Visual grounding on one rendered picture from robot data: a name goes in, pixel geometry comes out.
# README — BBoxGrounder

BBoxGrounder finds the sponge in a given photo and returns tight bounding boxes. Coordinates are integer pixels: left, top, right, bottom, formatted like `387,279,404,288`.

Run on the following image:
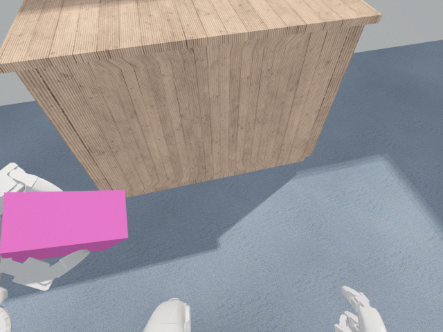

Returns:
0,190,128,262

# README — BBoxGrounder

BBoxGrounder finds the table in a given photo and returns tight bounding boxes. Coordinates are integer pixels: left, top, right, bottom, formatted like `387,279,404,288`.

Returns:
0,0,382,198

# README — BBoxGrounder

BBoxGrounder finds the robot right hand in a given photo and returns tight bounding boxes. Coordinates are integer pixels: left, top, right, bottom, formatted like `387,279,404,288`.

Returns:
334,286,387,332

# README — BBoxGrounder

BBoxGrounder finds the left robot thigh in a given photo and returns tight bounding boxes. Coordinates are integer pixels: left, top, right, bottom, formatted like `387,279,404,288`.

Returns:
143,300,191,332

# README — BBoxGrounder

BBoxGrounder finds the robot left hand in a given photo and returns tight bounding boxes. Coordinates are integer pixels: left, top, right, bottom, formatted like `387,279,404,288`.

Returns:
0,163,90,291

